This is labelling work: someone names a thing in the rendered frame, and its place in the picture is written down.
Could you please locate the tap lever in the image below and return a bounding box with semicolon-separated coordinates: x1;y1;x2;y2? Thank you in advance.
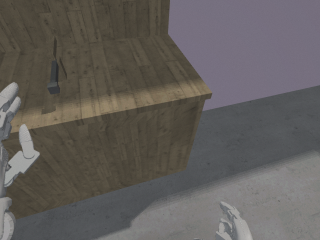
47;59;60;95

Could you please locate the robot left hand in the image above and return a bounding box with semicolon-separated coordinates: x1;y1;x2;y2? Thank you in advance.
0;82;40;198

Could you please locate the counter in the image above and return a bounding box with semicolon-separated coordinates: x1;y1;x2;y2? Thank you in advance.
0;0;212;220

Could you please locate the robot left forearm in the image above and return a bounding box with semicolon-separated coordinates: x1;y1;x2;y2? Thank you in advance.
0;197;16;240

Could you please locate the robot right hand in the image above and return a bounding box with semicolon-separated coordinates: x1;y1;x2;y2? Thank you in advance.
216;201;253;240

